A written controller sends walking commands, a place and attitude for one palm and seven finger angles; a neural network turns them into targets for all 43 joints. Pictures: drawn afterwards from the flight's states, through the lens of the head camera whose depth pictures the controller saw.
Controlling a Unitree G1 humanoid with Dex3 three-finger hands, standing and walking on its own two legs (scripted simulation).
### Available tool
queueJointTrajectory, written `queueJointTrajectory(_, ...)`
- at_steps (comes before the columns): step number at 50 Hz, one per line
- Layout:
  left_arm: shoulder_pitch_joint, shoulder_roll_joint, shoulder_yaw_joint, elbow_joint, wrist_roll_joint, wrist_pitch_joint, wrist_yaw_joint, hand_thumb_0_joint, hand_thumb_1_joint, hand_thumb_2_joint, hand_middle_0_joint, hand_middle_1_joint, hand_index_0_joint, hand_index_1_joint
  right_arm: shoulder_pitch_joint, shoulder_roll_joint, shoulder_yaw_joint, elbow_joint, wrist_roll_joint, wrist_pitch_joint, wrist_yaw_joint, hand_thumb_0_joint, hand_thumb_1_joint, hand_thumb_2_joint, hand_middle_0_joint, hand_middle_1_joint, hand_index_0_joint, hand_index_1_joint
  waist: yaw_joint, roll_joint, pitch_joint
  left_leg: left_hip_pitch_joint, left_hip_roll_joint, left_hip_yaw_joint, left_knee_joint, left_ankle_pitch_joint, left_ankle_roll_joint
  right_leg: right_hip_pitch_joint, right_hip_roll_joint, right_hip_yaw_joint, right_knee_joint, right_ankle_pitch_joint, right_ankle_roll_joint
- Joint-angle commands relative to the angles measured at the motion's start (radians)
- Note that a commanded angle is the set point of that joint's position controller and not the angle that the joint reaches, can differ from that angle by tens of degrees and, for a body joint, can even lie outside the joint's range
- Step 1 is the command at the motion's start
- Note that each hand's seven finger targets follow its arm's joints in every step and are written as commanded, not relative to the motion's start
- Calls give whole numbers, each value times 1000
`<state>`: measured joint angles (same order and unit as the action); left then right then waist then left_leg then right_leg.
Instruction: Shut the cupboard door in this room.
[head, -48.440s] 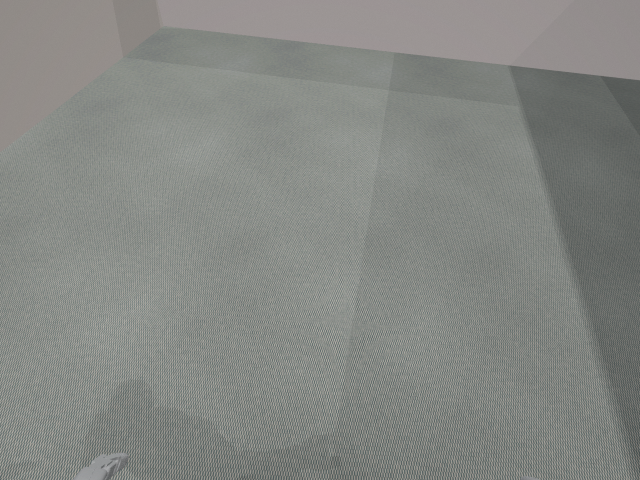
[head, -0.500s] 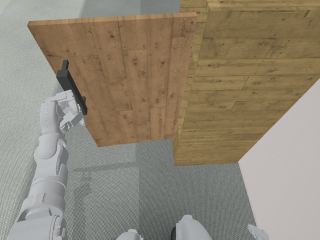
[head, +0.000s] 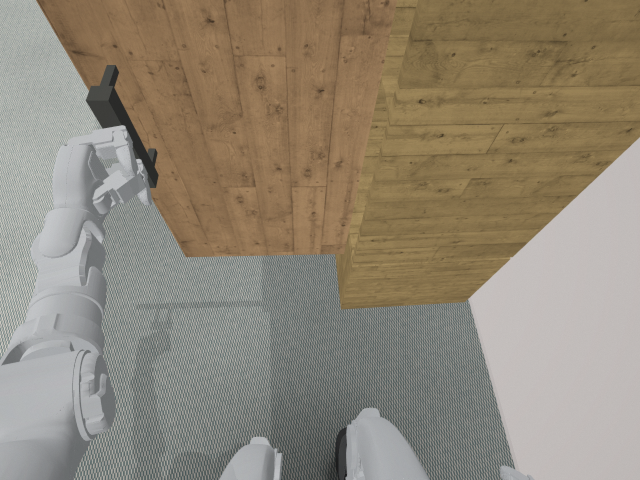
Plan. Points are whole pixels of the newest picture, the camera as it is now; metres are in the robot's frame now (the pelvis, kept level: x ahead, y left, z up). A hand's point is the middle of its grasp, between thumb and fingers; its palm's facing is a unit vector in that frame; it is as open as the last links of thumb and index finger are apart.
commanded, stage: push the door shut along its arc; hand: left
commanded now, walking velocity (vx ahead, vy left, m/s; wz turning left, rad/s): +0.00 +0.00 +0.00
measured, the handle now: (130, 131) +0.54 +0.24 +0.07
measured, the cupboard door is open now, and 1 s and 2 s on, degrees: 88 68 60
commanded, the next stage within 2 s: pull the fist back off the door in 1.26 s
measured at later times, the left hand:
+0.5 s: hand (167, 130) +0.53 +0.18 +0.08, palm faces -0.13 -0.99 -0.01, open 3.4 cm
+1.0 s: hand (187, 102) +0.58 +0.17 +0.08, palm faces -0.23 -0.97 -0.02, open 3.1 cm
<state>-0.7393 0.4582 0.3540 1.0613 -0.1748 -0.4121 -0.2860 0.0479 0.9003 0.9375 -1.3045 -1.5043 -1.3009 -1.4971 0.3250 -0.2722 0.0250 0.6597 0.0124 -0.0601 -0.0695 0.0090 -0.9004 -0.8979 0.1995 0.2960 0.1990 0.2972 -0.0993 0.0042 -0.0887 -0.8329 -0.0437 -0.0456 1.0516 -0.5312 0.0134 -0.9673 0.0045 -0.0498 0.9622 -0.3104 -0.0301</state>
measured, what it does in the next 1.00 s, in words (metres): stands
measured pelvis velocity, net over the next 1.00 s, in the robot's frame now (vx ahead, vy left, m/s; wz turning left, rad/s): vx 0.02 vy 0.01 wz -0.03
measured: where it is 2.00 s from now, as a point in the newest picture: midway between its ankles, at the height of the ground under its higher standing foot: outside the picture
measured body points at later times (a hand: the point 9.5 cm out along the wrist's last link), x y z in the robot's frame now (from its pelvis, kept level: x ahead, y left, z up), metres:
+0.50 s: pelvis +0.00 +0.01 -0.01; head +0.15 +0.03 +0.42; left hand +0.53 +0.24 +0.09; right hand +0.00 -0.26 -0.11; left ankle -0.02 +0.11 -0.67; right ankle +0.08 -0.10 -0.67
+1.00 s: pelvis +0.02 +0.01 -0.01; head +0.19 +0.03 +0.40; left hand +0.59 +0.22 +0.09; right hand -0.02 -0.26 -0.11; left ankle -0.02 +0.11 -0.67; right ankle +0.08 -0.10 -0.67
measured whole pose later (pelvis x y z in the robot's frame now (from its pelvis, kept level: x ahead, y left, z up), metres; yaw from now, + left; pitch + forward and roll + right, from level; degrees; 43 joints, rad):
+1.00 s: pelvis +0.02 +0.01 -0.01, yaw -2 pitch +27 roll -3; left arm -1.17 0.69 0.35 1.28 -0.08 -0.28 -0.44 0.02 0.90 0.90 -1.30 -1.50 -1.30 -1.50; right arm 0.40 -0.28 0.06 0.63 -0.01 0.00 -0.05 0.00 -0.90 -0.90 0.20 0.30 0.20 0.30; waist -0.25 0.03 -0.08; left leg -1.02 -0.02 -0.05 1.13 -0.58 0.03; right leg -1.13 0.03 -0.06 0.99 -0.32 -0.02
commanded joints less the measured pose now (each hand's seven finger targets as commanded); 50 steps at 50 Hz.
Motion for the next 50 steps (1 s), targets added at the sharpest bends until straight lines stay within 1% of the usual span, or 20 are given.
queueJointTrajectory(1, -541, 233, 11, -202, -13, -68, -37, 0, 900, 900, -1300, -1500, -1300, -1500, 134, -172, -57, -66, 2, -28, -13, 0, -900, -900, 200, 300, 200, 300, -62, 81, -456, 27, 23, -10, -161, 255, -1, 413, -11, 66, -85, 153, 3)
queueJointTrajectory(4, -574, 233, 2, -218, -10, -77, -50, 0, 900, 900, -1300, -1500, -1300, -1500, 157, -180, -61, -63, -3, -26, -6, 0, -900, -900, 200, 300, 200, 300, -62, 136, -504, 101, 29, -28, -161, 314, -14, 372, -6, 49, -73, 165, -3)
queueJointTrajectory(5, -576, 212, -19, -203, -6, -73, -54, 0, 900, 900, -1300, -1500, -1300, -1500, 161, -179, -60, -61, -4, -24, -3, 0, -900, -900, 200, 300, 200, 300, -69, 142, -495, 108, 30, -29, -159, 320, -15, 357, -3, 46, -76, 162, -3)
queueJointTrajectory(8, -621, 271, 18, -170, -2, -69, -56, 0, 900, 900, -1300, -1500, -1300, -1500, 178, -187, -58, -55, -4, -17, -4, 0, -900, -900, 200, 300, 200, 300, -84, 90, -470, 59, 30, -32, -155, 281, -5, 360, 0, 46, -78, 141, -3)
queueJointTrajectory(11, -666, 243, -21, -131, 12, -55, -61, 0, 900, 900, -1300, -1500, -1300, -1500, 183, -189, -53, -49, -5, -12, 0, 0, -900, -900, 200, 300, 200, 300, -106, 131, -427, 57, 33, -35, -158, 254, -7, 308, -1, 44, -86, 106, -1)
queueJointTrajectory(14, -730, 285, -17, -120, 26, -55, -67, 0, 900, 900, -1300, -1500, -1300, -1500, 198, -198, -50, -43, -7, -8, -1, 0, -900, -900, 200, 300, 200, 300, -123, 135, -447, 67, 35, -47, -150, 254, -6, 279, 1, 42, -80, 91, -3)
queueJointTrajectory(17, -771, 248, -56, -98, 32, -44, -81, 0, 900, 900, -1300, -1500, -1300, -1500, 211, -199, -48, -36, -13, -8, 5, 0, -900, -900, 200, 300, 200, 300, -139, 188, -450, 104, 39, -57, -139, 286, -16, 225, 4, 32, -73, 90, -6)
queueJointTrajectory(21, -779, 285, -21, -93, 26, -34, -102, 0, 900, 900, -1300, -1500, -1300, -1500, 239, -206, -52, -34, -19, 4, 8, 0, -900, -900, 200, 300, 200, 300, -142, 176, -541, 155, 47, -69, -117, 406, -25, 240, 8, 24, -56, 166, -8)
queueJointTrajectory(24, -747, 332, 24, -47, 26, -7, -111, 0, 900, 900, -1300, -1500, -1300, -1500, 249, -203, -46, -41, -18, 17, 13, 0, -900, -900, 200, 300, 200, 300, -123, 191, -535, 117, 46, -54, -111, 427, -23, 270, 9, 29, -50, 202, -10)
queueJointTrajectory(25, -721, 358, 46, -14, 33, 7, -106, 0, 900, 900, -1300, -1500, -1300, -1500, 251, -203, -44, -49, -17, 25, 14, 0, -900, -900, 200, 300, 200, 300, -124, 141, -501, 67, 46, -44, -109, 401, -12, 289, 10, 33, -53, 209, -6)
queueJointTrajectory(27, -752, 374, 30, -21, 57, 17, -102, 0, 900, 900, -1300, -1500, -1300, -1500, 252, -200, -39, -61, -15, 33, 14, 0, -900, -900, 200, 300, 200, 300, -134, 128, -463, 12, 45, -36, -114, 357, -2, 306, 11, 38, -57, 201, -3)
queueJointTrajectory(28, -780, 357, 17, -41, 54, 8, -100, 0, 900, 900, -1300, -1500, -1300, -1500, 253, -195, -38, -69, -15, 30, 14, 0, -900, -900, 200, 300, 200, 300, -144, 138, -467, 10, 40, -32, -109, 357, 1, 303, 13, 40, -56, 206, -4)
queueJointTrajectory(29, -786, 396, 41, -49, 66, 5, -98, 0, 900, 900, -1300, -1500, -1300, -1500, 258, -198, -41, -64, -18, 34, 15, 0, -900, -900, 200, 300, 200, 300, -137, 151, -502, 29, 46, -34, -105, 369, -2, 307, 12, 42, -51, 212, -2)
queueJointTrajectory(33, -796, 369, 16, -44, 59, 15, -125, 0, 900, 900, -1300, -1500, -1300, -1500, 273, -196, -40, -72, -17, 41, 15, 0, -900, -900, 200, 300, 200, 300, -151, 173, -524, 63, 49, -37, -93, 437, -6, 295, 17, 33, -40, 256, -8)
queueJointTrajectory(38, -855, 390, 23, -52, 50, 36, -155, 0, 900, 900, -1300, -1500, -1300, -1500, 286, -200, -39, -66, -18, 46, 12, 0, -900, -900, 200, 300, 200, 300, -163, 195, -553, 83, 52, -42, -79, 465, -6, 281, 20, 31, -35, 273, -8)
queueJointTrajectory(40, -858, 429, 47, -51, 61, 43, -157, 0, 900, 900, -1300, -1500, -1300, -1500, 289, -205, -43, -58, -22, 50, 13, 0, -900, -900, 200, 300, 200, 300, -162, 208, -586, 96, 58, -42, -66, 493, -9, 279, 19, 34, -30, 295, -5)
queueJointTrajectory(43, -894, 404, 17, -37, 63, 52, -159, 0, 900, 900, -1300, -1500, -1300, -1500, 292, -197, -36, -57, -20, 47, 9, 0, -900, -900, 200, 300, 200, 300, -179, 206, -538, 58, 53, -35, -62, 463, -2, 272, 22, 33, -33, 287, -6)
queueJointTrajectory(46, -924, 444, 24, -2, 84, 69, -161, 0, 900, 900, -1300, -1500, -1300, -1500, 299, -207, -34, -47, -22, 50, 5, 0, -900, -900, 200, 300, 200, 300, -191, 191, -533, 37, 58, -39, -53, 437, 0, 251, 23, 33, -30, 262, -3)
queueJointTrajectory(49, -972, 426, -6, -2, 89, 72, -173, 0, 900, 900, -1300, -1500, -1300, -1500, 302, -205, -34, -39, -24, 44, 3, 0, -900, -900, 200, 300, 200, 300, -206, 235, -565, 66, 57, -44, -41, 467, -5, 229, 23, 31, -22, 275, -5)
queueJointTrajectory(50, -973, 416, -15, 26, 92, 82, -176, 0, 900, 900, -1300, -1500, -1300, -1500, 299, -207, -32, -33, -25, 44, 2, 0, -900, -900, 200, 300, 200, 300, -212, 243, -535, 58, 58, -44, -34, 461, -6, 203, 24, 27, -20, 265, -6)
